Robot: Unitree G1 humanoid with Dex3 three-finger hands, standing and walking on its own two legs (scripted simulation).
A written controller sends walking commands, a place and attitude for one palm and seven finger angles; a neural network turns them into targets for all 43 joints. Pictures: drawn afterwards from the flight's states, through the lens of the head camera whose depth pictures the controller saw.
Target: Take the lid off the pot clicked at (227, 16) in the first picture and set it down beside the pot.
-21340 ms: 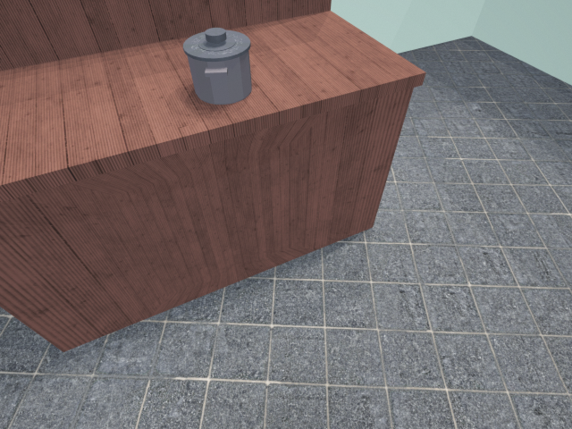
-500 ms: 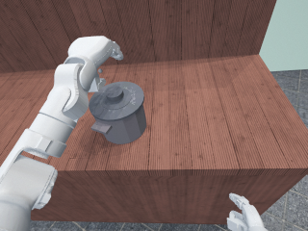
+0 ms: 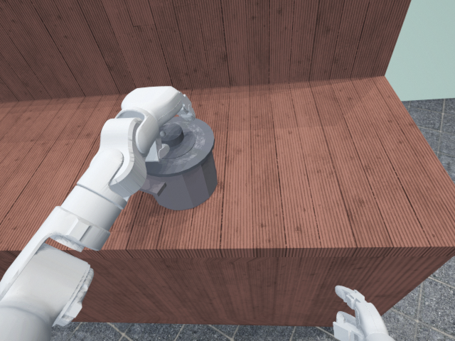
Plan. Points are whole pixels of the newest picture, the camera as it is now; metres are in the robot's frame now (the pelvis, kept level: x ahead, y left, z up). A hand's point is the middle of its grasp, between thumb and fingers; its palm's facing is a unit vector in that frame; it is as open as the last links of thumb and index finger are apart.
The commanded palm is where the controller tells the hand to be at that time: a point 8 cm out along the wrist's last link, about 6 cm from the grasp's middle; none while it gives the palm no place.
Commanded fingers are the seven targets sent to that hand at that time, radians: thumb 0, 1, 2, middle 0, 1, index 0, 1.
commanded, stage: move the open hand above the knob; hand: left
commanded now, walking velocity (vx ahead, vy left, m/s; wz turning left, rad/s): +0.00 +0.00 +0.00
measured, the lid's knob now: (170, 135) +0.46 +0.13 +0.13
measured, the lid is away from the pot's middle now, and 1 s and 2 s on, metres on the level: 0.00 0.00 0.00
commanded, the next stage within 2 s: none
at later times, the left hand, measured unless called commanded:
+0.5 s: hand (142, 102) +0.44 +0.15 +0.22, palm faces -0.04 -0.08 -1.00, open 10.0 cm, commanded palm +0.40 +0.14 +0.27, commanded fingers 0.00 -0.36 1.60 -0.86 -0.08 -0.86 -0.08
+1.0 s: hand (160, 133) +0.40 +0.12 +0.19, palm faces -0.10 +0.02 -0.99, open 10.0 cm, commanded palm +0.39 +0.14 +0.27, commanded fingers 0.00 -0.36 1.60 -0.86 -0.08 -0.86 -0.08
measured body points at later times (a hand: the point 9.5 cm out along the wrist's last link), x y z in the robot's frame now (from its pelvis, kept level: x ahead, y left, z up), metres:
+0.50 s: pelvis +0.00 +0.00 +0.00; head +0.00 -0.05 +0.45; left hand +0.44 +0.15 +0.28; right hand +0.17 -0.23 -0.11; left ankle -0.03 +0.10 -0.74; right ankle +0.03 -0.11 -0.74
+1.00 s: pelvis -0.01 -0.01 +0.00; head +0.00 -0.05 +0.45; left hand +0.40 +0.12 +0.24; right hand +0.19 -0.23 -0.11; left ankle -0.03 +0.10 -0.74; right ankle +0.03 -0.11 -0.74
